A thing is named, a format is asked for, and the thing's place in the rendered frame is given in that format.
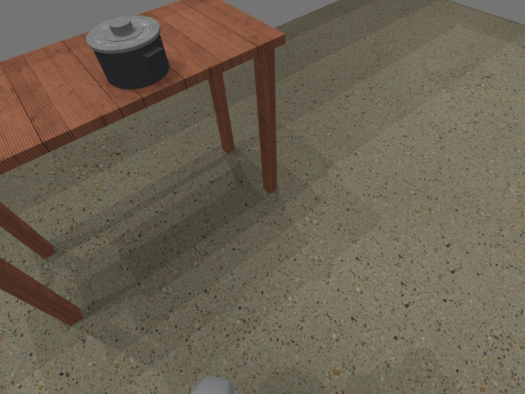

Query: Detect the table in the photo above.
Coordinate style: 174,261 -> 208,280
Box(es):
0,0 -> 285,326

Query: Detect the lid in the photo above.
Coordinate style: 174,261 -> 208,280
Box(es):
86,16 -> 161,53

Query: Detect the knob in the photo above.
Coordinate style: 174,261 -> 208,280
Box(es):
109,17 -> 133,34

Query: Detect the left robot thigh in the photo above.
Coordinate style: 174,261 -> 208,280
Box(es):
190,377 -> 239,394

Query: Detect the pot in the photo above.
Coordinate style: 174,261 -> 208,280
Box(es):
94,34 -> 169,89

